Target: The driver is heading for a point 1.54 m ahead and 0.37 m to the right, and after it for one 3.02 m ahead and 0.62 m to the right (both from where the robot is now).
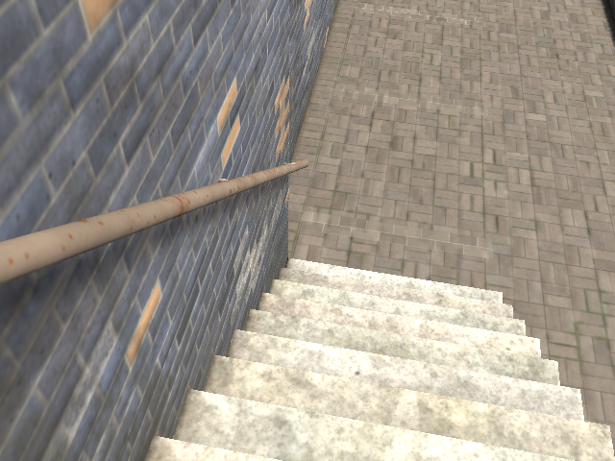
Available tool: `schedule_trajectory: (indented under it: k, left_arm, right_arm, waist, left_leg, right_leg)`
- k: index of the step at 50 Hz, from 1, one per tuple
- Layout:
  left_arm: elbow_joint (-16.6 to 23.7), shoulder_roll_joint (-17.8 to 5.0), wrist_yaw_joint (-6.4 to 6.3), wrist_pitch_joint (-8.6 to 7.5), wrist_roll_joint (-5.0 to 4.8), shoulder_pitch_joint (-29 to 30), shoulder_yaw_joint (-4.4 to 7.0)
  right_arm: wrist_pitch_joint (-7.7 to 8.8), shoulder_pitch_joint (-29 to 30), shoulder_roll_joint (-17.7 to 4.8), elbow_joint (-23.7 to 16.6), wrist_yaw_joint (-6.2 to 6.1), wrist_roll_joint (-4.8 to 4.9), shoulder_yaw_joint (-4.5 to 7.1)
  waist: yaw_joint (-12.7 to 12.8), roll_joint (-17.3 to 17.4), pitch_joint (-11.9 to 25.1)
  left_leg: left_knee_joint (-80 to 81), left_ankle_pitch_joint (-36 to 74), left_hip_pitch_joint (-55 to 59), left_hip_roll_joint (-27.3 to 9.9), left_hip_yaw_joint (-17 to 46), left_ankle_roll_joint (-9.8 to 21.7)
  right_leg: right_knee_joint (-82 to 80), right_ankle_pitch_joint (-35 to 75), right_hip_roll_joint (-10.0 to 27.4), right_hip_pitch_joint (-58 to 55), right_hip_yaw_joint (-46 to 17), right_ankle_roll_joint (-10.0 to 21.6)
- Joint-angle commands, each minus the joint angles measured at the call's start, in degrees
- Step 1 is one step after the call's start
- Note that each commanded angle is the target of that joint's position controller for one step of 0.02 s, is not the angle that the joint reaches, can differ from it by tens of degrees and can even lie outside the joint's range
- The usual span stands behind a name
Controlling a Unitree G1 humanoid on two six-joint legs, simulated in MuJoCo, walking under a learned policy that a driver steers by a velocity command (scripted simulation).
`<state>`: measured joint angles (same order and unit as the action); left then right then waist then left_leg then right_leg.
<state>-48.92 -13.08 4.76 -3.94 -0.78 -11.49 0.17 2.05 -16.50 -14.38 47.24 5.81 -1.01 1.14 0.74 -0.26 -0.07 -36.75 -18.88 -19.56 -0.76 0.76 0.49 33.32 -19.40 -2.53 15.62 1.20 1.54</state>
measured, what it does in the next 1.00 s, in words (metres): goes down: left foot 0.20 m lower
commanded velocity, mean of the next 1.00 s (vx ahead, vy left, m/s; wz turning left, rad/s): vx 0.25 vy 0.00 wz -0.09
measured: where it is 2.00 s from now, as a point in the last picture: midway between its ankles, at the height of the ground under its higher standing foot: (350, 443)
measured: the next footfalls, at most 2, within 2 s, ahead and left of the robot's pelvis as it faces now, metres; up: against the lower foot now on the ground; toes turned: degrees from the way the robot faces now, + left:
left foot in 0.82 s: +0.28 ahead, +0.16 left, -0.20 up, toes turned +3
right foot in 1.34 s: +0.48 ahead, -0.12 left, -0.40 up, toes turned -27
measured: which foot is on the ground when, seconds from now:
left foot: down 0.00-0.46, up 0.48-0.80, down 0.82-1.00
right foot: down 0.00-0.82, up 0.84-1.00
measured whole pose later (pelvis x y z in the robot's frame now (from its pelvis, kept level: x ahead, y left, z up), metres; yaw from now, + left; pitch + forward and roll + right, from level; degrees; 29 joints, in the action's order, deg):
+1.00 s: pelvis +0.25 +0.07 -0.23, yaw -7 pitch +3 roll +2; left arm -50.3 -15.3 4.0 -3.3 4.6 -18.0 0.5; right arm 6.2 -27.1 -10.7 56.6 2.7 -6.5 -0.6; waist 1.6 -2.5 2.4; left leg -47.0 -26.6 -23.2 -0.7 -11.3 3.5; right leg 93.6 -1.4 5.5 56.6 -3.0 4.3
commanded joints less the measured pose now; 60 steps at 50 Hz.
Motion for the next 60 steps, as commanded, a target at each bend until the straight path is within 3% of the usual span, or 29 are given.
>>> schedule_trajectory:
  k: [1,14,17,19,22,24,25,27,30,32,33,35,37,38,39,40,41,42,43,45,47,48,49,50,51,53,55,57,60]
  left_arm:
    - [2.3,-6.2,-0.58,-0.42,-0.07,-0.5,1.97]
    - [-0.7,-6.5,-1.21,-0.15,0.45,0.1,3.09]
    - [-0.7,-9.8,-3.02,-0.10,2.73,-1.9,5.08]
    - [-2.3,-7.7,-5.02,-0.87,3.73,-8.4,4.81]
    - [-1.8,-5.4,-6.73,-2.56,3.41,-14.4,3.89]
    - [-1.6,-9.6,-7.28,-3.91,3.47,-20.2,4.68]
    - [-2.2,-9.2,-7.34,-4.26,2.88,-23.3,4.31]
    - [-3.5,-6.3,-6.96,-3.25,4.34,-22.6,3.60]
    - [-5.1,4.6,-7.14,-2.94,6.36,-19.6,-1.43]
    - [-4.0,-0.1,-8.05,-4.10,5.05,-20.8,-1.35]
    - [-2.1,-1.6,-7.82,-5.09,6.59,-15.4,-1.72]
    - [1.0,-7.7,-5.18,-6.06,7.16,-7.7,-0.48]
    - [0.6,-9.5,-3.58,-6.30,5.70,-7.1,-0.77]
    - [0.0,-11.4,-4.08,-5.42,3.72,-9.1,0.30]
    - [-1.6,-12.6,-3.31,-4.24,3.94,-11.1,0.08]
    - [-4.3,-13.5,-1.50,-3.07,5.38,-14.2,-0.04]
    - [-10.6,-9.2,1.44,-2.63,7.78,-28.9,-0.48]
    - [-10.4,-2.3,3.13,-2.71,4.83,-38.8,0.31]
    - [-5.7,-3.9,3.27,-2.94,3.63,-33.6,0.24]
    - [2.9,-3.7,-1.07,-2.10,2.02,-11.0,-0.17]
    - [2.4,0.3,-2.15,-0.76,4.55,-11.5,-1.77]
    - [1.8,0.0,-1.58,0.74,6.39,-12.7,-1.24]
    - [-2.1,-0.9,-0.18,1.87,6.37,-16.9,-0.49]
    - [-3.1,-2.0,0.50,2.50,6.62,-16.0,0.59]
    - [-3.0,-1.8,1.46,1.93,7.09,-14.4,0.32]
    - [-1.1,-2.2,2.26,1.18,8.69,-7.2,-0.31]
    - [-1.4,-1.9,1.24,1.11,6.12,-3.8,-0.95]
    - [-0.6,-1.5,0.54,2.04,6.22,0.3,-0.87]
    - [2.2,-1.6,0.40,3.69,6.48,8.9,-0.80]
  right_arm:
    - [0.47,-1.2,-6.5,-2.3,-0.16,-0.27,1.46]
    - [-1.07,0.9,-7.8,-2.3,-0.55,-0.55,2.33]
    - [-0.87,-3.9,-13.5,-0.8,-2.36,-2.86,5.31]
    - [0.53,-3.5,-9.7,-1.2,-3.35,-3.74,5.10]
    - [2.20,5.2,-5.1,-5.0,-3.58,-3.40,3.78]
    - [3.01,12.5,-0.6,-8.1,-2.83,-4.25,2.23]
    - [3.36,15.1,0.4,-9.1,-2.62,-5.03,1.59]
    - [3.20,9.2,-1.9,-6.5,-2.79,-5.05,1.15]
    - [2.54,6.9,0.0,-3.9,-1.88,-6.93,-0.56]
    - [1.71,8.3,-1.8,-4.3,-1.16,-7.08,-0.44]
    - [1.09,8.1,0.2,-4.5,-0.22,-7.93,-1.62]
    - [0.42,6.4,-0.7,-7.4,0.66,-6.68,-2.12]
    - [1.24,0.5,-2.2,-7.9,0.03,-7.75,-2.22]
    - [1.09,-0.3,-2.8,-7.7,0.23,-6.02,-2.58]
    - [1.68,-6.3,-4.7,-4.3,0.28,-4.81,-2.41]
    - [2.34,-15.0,-6.5,-1.5,-0.19,-6.00,-0.61]
    - [2.97,-19.7,-8.9,0.3,-0.91,-7.57,1.39]
    - [3.15,-19.8,-13.1,-0.6,0.19,-7.44,1.43]
    - [2.53,-20.8,-11.8,-1.2,0.78,-7.47,1.51]
    - [2.56,-19.7,-8.7,3.2,0.75,-5.90,1.52]
    - [4.67,-12.4,7.1,4.8,-1.26,-6.98,-3.08]
    - [5.50,-12.2,9.1,6.4,-3.12,-7.35,-3.88]
    - [6.61,-9.8,7.2,7.2,-4.89,-4.25,-3.27]
    - [6.72,-11.3,5.9,7.6,-5.56,-3.24,-3.64]
    - [7.23,-9.7,3.6,8.6,-5.99,-5.39,-3.41]
    - [8.45,-12.3,4.2,11.6,-7.70,-5.79,-4.00]
    - [8.07,-17.3,3.7,14.0,-7.79,-6.92,-4.61]
    - [6.56,-18.4,4.8,13.8,-7.28,-6.03,-4.66]
    - [5.11,-23.9,0.8,17.0,-6.74,-5.18,-3.25]
  waist:
    - [0.3,2.8,1.8]
    - [0.2,1.2,1.4]
    - [-1.1,3.2,-2.7]
    - [0.6,3.6,-5.3]
    - [5.0,-1.7,-2.3]
    - [9.4,-8.3,-4.5]
    - [11.0,-5.6,-8.0]
    - [8.7,-0.3,-7.5]
    - [5.8,-1.9,-5.9]
    - [6.4,-5.8,-2.7]
    - [3.6,-1.2,-5.6]
    - [-0.1,-0.1,-2.4]
    - [-4.9,-1.2,-4.9]
    - [-3.8,3.2,-5.7]
    - [-3.5,3.8,-5.2]
    - [-7.6,5.2,-3.8]
    - [-4.9,9.5,1.8]
    - [2.7,16.1,12.6]
    - [-0.1,13.8,16.8]
    - [-4.8,4.2,2.2]
    - [2.2,-4.5,-4.0]
    - [3.7,0.8,-8.3]
    - [3.5,1.8,-9.4]
    - [2.8,3.7,-6.6]
    - [4.7,7.7,-3.4]
    - [1.1,6.0,-1.6]
    - [-1.5,1.3,-3.1]
    - [-2.6,4.6,-4.4]
    - [-6.1,3.0,-11.6]
  left_leg:
    - [8.4,13.0,-2.2,-1.7,0.4,2.5]
    - [9.8,17.6,2.4,-2.1,-1.2,2.6]
    - [15.2,-15.3,0.9,-4.7,4.0,9.1]
    - [14.0,-24.1,-1.7,-6.5,8.2,12.9]
    - [0.4,-11.3,-12.9,-3.0,4.8,12.3]
    - [-17.5,-11.2,-31.6,1.9,0.8,8.5]
    - [-23.5,-16.2,-42.7,0.9,5.7,6.7]
    - [-28.2,-6.5,-51.1,-3.8,10.5,4.8]
    - [-19.0,21.5,-40.0,-8.2,7.4,3.7]
    - [-15.4,37.9,-31.1,-5.6,2.1,1.6]
    - [-9.2,60.6,-14.6,-5.9,0.2,3.3]
    - [-15.9,47.1,15.1,-2.1,-7.3,-0.2]
    - [-18.3,32.6,17.7,-2.9,-5.3,-2.4]
    - [4.4,25.5,11.4,-2.8,-6.2,-3.1]
    - [18.0,36.5,16.6,-3.6,-2.9,-1.6]
    - [23.1,42.2,22.9,-3.6,-5.5,0.8]
    - [13.4,38.2,34.1,-6.0,-4.1,5.9]
    - [-15.1,77.6,48.8,-15.6,3.0,14.1]
    - [-7.6,74.3,48.1,-23.8,15.1,20.9]
    - [10.9,6.4,27.0,-30.1,33.0,23.5]
    - [13.0,2.6,7.0,-27.0,23.1,17.7]
    - [14.4,2.2,-3.1,-25.4,20.6,16.2]
    - [12.8,2.6,-13.4,-20.1,12.1,16.1]
    - [11.2,-1.9,-19.6,-18.3,8.1,15.8]
    - [9.6,-1.0,-23.8,-14.3,4.2,13.6]
    - [3.0,2.6,-9.9,-16.1,2.1,12.5]
    - [-1.4,-3.6,-10.3,-16.1,-1.5,10.7]
    - [-1.0,-10.7,-16.6,-13.5,-5.4,9.1]
    - [-4.8,-12.0,-1.2,-21.0,1.4,9.7]
  right_leg:
    - [-5.5,13.4,0.1,-7.9,-2.8,0.7]
    - [-8.0,17.8,-0.1,-9.8,-2.9,0.1]
    - [-5.6,-13.7,-1.7,-4.6,-2.3,3.2]
    - [-3.0,-19.6,-0.3,-2.1,-5.2,7.0]
    - [-3.9,-13.4,4.6,-12.9,-13.3,11.7]
    - [-10.6,-9.9,15.6,-21.2,-33.2,18.9]
    - [-11.8,-10.3,20.5,-23.6,-42.1,21.2]
    - [-7.1,-6.7,22.2,-24.9,-39.2,19.0]
    - [2.8,-1.0,13.6,-7.1,-20.4,12.7]
    - [7.7,-8.9,8.7,4.3,-16.0,12.0]
    - [8.5,-13.8,4.9,25.4,-9.7,10.3]
    - [11.1,-29.2,0.7,48.5,-4.7,8.9]
    - [23.4,-30.6,4.2,45.9,-11.7,8.9]
    - [30.0,-32.1,3.3,31.6,-11.6,8.0]
    - [40.7,-30.0,2.8,23.2,-16.0,7.6]
    - [53.8,-21.8,1.5,19.7,-16.7,6.9]
    - [68.4,-12.3,-1.5,23.5,-14.4,4.8]
    - [91.3,-21.6,-2.4,40.3,-8.4,4.1]
    - [97.8,-19.7,-1.2,51.5,-4.7,1.9]
    - [94.9,-3.2,5.2,67.1,-9.7,0.1]
    - [62.4,21.7,14.4,61.4,-14.6,3.6]
    - [57.2,22.9,15.2,55.4,-12.7,4.6]
    - [47.0,30.0,12.8,48.4,-10.4,3.2]
    - [45.3,29.4,11.6,40.4,-6.3,2.9]
    - [50.5,29.7,10.1,31.6,-3.0,3.3]
    - [34.2,42.7,12.3,39.3,-7.1,3.1]
    - [18.8,59.5,11.9,33.5,-4.3,2.4]
    - [13.2,55.6,7.8,18.8,2.9,2.1]
    - [1.8,41.8,9.2,26.2,0.4,1.6]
